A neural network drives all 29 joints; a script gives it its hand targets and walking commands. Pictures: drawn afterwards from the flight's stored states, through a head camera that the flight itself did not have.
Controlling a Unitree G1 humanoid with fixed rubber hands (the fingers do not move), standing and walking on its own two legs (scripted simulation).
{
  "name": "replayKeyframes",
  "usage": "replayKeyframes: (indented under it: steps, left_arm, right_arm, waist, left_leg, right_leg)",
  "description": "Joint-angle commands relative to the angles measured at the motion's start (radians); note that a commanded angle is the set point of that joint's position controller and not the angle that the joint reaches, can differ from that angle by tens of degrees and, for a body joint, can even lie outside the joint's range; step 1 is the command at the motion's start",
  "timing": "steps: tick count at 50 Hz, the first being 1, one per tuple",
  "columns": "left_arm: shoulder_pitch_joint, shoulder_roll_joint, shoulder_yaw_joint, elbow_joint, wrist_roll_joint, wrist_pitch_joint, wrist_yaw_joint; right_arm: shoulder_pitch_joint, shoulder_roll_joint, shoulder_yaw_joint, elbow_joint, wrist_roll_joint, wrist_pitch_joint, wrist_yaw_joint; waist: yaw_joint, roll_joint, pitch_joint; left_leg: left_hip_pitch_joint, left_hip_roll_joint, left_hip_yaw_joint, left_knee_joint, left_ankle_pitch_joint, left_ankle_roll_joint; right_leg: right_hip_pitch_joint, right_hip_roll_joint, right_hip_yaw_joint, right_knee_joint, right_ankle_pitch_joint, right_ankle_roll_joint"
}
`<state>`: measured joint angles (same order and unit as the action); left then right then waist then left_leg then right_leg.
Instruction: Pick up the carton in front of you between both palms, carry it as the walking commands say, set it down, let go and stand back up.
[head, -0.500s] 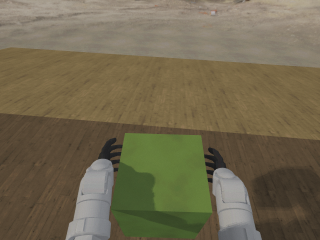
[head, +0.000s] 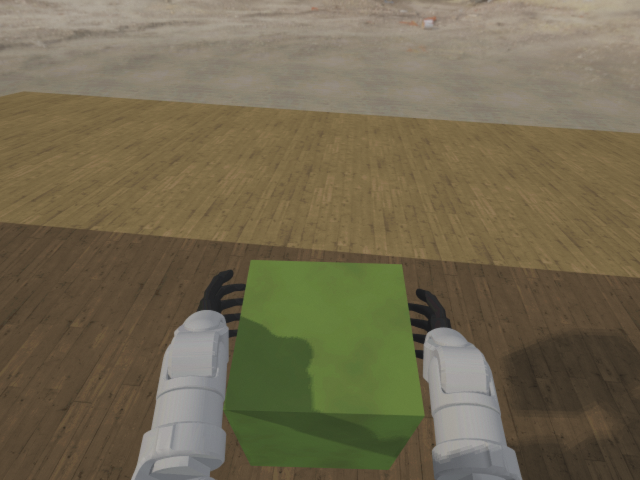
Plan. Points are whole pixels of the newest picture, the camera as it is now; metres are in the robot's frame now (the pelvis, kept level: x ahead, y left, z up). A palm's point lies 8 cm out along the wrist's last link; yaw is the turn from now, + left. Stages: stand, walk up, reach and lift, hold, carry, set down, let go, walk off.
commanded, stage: hold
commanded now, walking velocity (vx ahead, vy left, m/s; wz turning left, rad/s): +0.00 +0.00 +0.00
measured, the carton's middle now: (322, 369) +0.29 +0.00 -0.03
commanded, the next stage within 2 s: carry in 0.62 s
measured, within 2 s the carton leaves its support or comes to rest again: neither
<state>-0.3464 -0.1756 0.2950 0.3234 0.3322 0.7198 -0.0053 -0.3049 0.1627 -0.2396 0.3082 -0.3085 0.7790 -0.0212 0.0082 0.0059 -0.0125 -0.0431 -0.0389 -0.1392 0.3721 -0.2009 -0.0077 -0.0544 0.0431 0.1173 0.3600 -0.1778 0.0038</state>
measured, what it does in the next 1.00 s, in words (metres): lifts its right foot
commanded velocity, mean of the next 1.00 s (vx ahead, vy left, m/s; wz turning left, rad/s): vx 0.21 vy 0.00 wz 0.00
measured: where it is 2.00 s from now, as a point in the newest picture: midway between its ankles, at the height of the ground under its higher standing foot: (300, 397)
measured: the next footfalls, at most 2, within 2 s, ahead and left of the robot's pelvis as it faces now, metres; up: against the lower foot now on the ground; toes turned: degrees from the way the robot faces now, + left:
right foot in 1.08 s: +0.20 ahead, -0.09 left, +0.00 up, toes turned -9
left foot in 1.46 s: +0.49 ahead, +0.15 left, +0.00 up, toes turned +13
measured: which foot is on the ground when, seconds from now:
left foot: down 0.00-1.00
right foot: down 0.00-0.82, up 0.84-1.00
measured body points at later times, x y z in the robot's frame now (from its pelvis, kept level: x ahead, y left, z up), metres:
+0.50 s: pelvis +0.01 +0.00 +0.00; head -0.05 +0.00 +0.45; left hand +0.31 +0.16 +0.05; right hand +0.30 -0.15 +0.04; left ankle +0.01 +0.13 -0.75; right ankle +0.02 -0.12 -0.75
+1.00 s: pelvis +0.08 +0.02 +0.00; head +0.07 +0.03 +0.45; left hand +0.38 +0.18 +0.08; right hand +0.37 -0.13 +0.07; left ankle +0.01 +0.13 -0.75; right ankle +0.10 -0.10 -0.72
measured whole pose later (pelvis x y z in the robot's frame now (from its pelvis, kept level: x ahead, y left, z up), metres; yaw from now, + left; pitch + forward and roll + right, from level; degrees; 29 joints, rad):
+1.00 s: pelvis +0.08 +0.02 +0.00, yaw +0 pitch +5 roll -2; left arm -0.21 -0.12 0.14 -0.17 0.12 1.03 0.08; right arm -0.18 0.14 -0.09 -0.17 -0.14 1.08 -0.10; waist 0.00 0.02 -0.14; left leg -0.16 0.04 0.01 0.32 -0.26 0.01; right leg -0.42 -0.02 -0.12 0.61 -0.37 0.02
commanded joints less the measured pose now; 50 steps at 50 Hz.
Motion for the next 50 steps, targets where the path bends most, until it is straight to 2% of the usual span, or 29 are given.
replayKeyframes:
  steps: [1, 15, 30, 31, 32, 33, 34, 36, 37, 38, 39, 40, 41, 42, 43, 44, 45, 46, 48, 50]
  left_arm:
    - [-0.42, -0.95, -0.519, 0.06, -0.272, 0.003, -0.273]
    - [-0.357, -0.946, -0.543, 0.011, -0.285, 0.013, -0.259]
    - [-0.362, -0.948, -0.545, 0.012, -0.289, 0.013, -0.257]
    - [-0.368, -0.94, -0.557, 0.016, -0.289, 0.014, -0.256]
    - [-0.353, -0.942, -0.558, 0.015, -0.299, 0.013, -0.254]
    - [-0.354, -0.954, -0.583, -0.009, -0.312, 0.011, -0.25]
    - [-0.368, -0.956, -0.611, -0.049, -0.325, 0.014, -0.244]
    - [-0.362, -0.961, -0.667, -0.123, -0.362, 0.032, -0.228]
    - [-0.35, -0.965, -0.702, -0.157, -0.382, 0.05, -0.219]
    - [-0.346, -0.958, -0.736, -0.207, -0.403, 0.071, -0.209]
    - [-0.349, -0.946, -0.764, -0.253, -0.423, 0.096, -0.199]
    - [-0.356, -0.93, -0.796, -0.297, -0.447, 0.128, -0.193]
    - [-0.383, -0.919, -0.828, -0.338, -0.474, 0.162, -0.19]
    - [-0.402, -0.907, -0.85, -0.36, -0.499, 0.194, -0.188]
    - [-0.41, -0.892, -0.87, -0.383, -0.521, 0.225, -0.188]
    - [-0.419, -0.891, -0.893, -0.408, -0.55, 0.252, -0.188]
    - [-0.418, -0.894, -0.906, -0.422, -0.574, 0.277, -0.187]
    - [-0.395, -0.897, -0.917, -0.441, -0.594, 0.3, -0.184]
    - [-0.337, -0.898, -0.933, -0.491, -0.619, 0.339, -0.173]
    - [-0.274, -0.891, -0.931, -0.54, -0.623, 0.376, -0.161]
  right_arm:
    - [-0.591, 0.931, 0.523, -0.081, 0.303, -0.063, 0.268]
    - [-0.54, 0.905, 0.544, -0.138, 0.312, -0.058, 0.263]
    - [-0.546, 0.902, 0.551, -0.142, 0.314, -0.06, 0.262]
    - [-0.567, 0.91, 0.551, -0.13, 0.319, -0.063, 0.263]
    - [-0.565, 0.903, 0.561, -0.144, 0.328, -0.066, 0.263]
    - [-0.582, 0.913, 0.59, -0.171, 0.344, -0.067, 0.263]
    - [-0.597, 0.92, 0.619, -0.205, 0.362, -0.064, 0.261]
    - [-0.612, 0.93, 0.68, -0.272, 0.404, -0.043, 0.256]
    - [-0.609, 0.934, 0.717, -0.306, 0.431, -0.025, 0.252]
    - [-0.606, 0.933, 0.752, -0.345, 0.457, -0.005, 0.247]
    - [-0.607, 0.925, 0.776, -0.378, 0.482, 0.021, 0.244]
    - [-0.601, 0.907, 0.794, -0.407, 0.501, 0.049, 0.236]
    - [-0.577, 0.885, 0.8, -0.422, 0.511, 0.079, 0.226]
    - [-0.547, 0.862, 0.801, -0.431, 0.517, 0.109, 0.216]
    - [-0.527, 0.842, 0.805, -0.451, 0.514, 0.141, 0.204]
    - [-0.516, 0.824, 0.808, -0.484, 0.514, 0.171, 0.193]
    - [-0.523, 0.83, 0.816, -0.518, 0.529, 0.198, 0.185]
    - [-0.518, 0.832, 0.827, -0.556, 0.546, 0.221, 0.179]
    - [-0.477, 0.837, 0.846, -0.617, 0.571, 0.264, 0.173]
    - [-0.417, 0.839, 0.852, -0.657, 0.584, 0.305, 0.174]
  waist:
    - [-0.001, -0.005, -0.2]
    - [0.001, 0.003, -0.205]
    - [0.002, 0.001, -0.195]
    - [-0.001, -0.05, -0.141]
    - [-0.006, -0.052, -0.163]
    - [0.002, -0.049, -0.141]
    - [0.006, -0.064, -0.134]
    - [0.008, -0.142, -0.205]
    - [0.007, -0.164, -0.246]
    - [0.006, -0.16, -0.275]
    - [0.003, -0.142, -0.288]
    - [-0.004, -0.08, -0.289]
    - [-0.019, 0.094, -0.263]
    - [-0.033, 0.246, -0.215]
    - [-0.035, 0.236, -0.175]
    - [-0.035, 0.173, -0.183]
    - [-0.035, 0.126, -0.216]
    - [-0.036, 0.117, -0.246]
    - [-0.033, 0.163, -0.292]
    - [-0.031, 0.181, -0.311]
  left_leg:
    - [-0.017, -0.042, 0.068, -0.069, 0.121, -0.004]
    - [0.01, -0.041, 0.061, -0.07, 0.193, -0.012]
    - [0.001, -0.039, 0.061, -0.068, 0.164, -0.009]
    - [-0.154, 0.104, 0.019, 0.002, -0.042, 0.016]
    - [-0.181, 0.101, 0.005, 0.001, -0.258, 0.023]
    - [-0.232, 0.081, 0.015, 0.005, -0.419, 0.023]
    - [-0.278, 0.06, 0.043, 0.047, -0.459, 0.02]
    - [-0.306, 0.02, 0.147, 0.216, -0.24, 0.002]
    - [-0.298, 0.022, 0.171, 0.224, -0.198, 0.0]
    - [-0.254, 0.028, 0.185, 0.17, -0.193, 0.005]
    - [-0.149, 0.027, 0.194, 0.086, -0.182, 0.014]
    - [-0.079, 0.053, 0.153, -0.002, -0.229, 0.03]
    - [-0.028, 0.19, -0.065, -0.126, -0.395, 0.075]
    - [0.056, 0.339, -0.313, -0.226, -0.477, 0.142]
    - [0.067, 0.39, -0.386, -0.244, -0.402, 0.198]
    - [0.073, 0.393, -0.346, -0.229, -0.28, 0.219]
    - [0.109, 0.375, -0.277, -0.21, -0.173, 0.211]
    - [0.131, 0.345, -0.2, -0.19, -0.086, 0.194]
    - [0.158, 0.289, -0.083, -0.156, 0.051, 0.161]
    - [0.14, 0.265, -0.011, -0.121, 0.123, 0.145]
  right_leg:
    - [0.077, 0.035, -0.049, -0.055, 0.098, 0.011]
    - [0.09, 0.043, -0.044, -0.056, 0.154, 0.008]
    - [0.081, 0.042, -0.043, -0.054, 0.126, 0.006]
    - [-0.06, -0.125, -0.014, 0.01, -0.058, -0.01]
    - [-0.119, -0.137, 0.04, -0.031, -0.306, -0.023]
    - [-0.17, -0.146, 0.066, -0.07, -0.509, -0.032]
    - [-0.181, -0.158, 0.091, -0.086, -0.592, -0.047]
    - [-0.126, -0.242, 0.174, -0.13, -0.522, -0.085]
    - [-0.118, -0.276, 0.189, -0.137, -0.482, -0.104]
    - [-0.142, -0.273, 0.152, -0.124, -0.471, -0.108]
    - [-0.217, -0.241, 0.089, -0.084, -0.48, -0.094]
    - [-0.287, -0.185, -0.007, -0.009, -0.49, -0.062]
    - [-0.395, -0.112, -0.124, 0.195, -0.423, -0.016]
    - [-0.574, -0.056, -0.22, 0.381, -0.326, 0.022]
    - [-0.658, -0.085, -0.188, 0.424, -0.339, 0.015]
    - [-0.662, -0.104, -0.179, 0.414, -0.339, 0.009]
    - [-0.651, -0.105, -0.188, 0.374, -0.319, 0.008]
    - [-0.623, -0.089, -0.21, 0.334, -0.278, 0.01]
    - [-0.557, -0.058, -0.246, 0.252, -0.188, 0.013]
    - [-0.47, -0.04, -0.285, 0.154, -0.139, 0.017]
